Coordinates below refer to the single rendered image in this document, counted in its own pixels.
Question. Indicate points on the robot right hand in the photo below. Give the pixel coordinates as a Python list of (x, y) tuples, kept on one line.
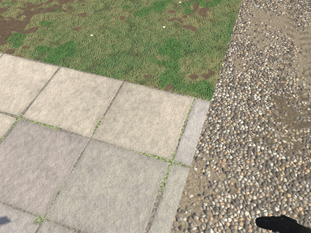
[(281, 224)]

